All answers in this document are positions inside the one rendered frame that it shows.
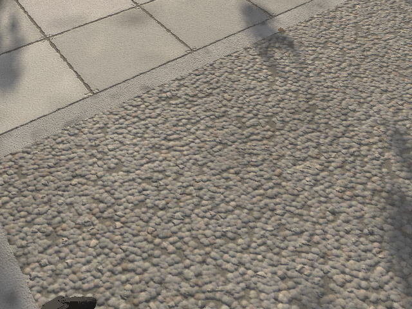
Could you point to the robot left hand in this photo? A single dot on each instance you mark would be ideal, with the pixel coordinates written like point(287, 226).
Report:
point(71, 303)

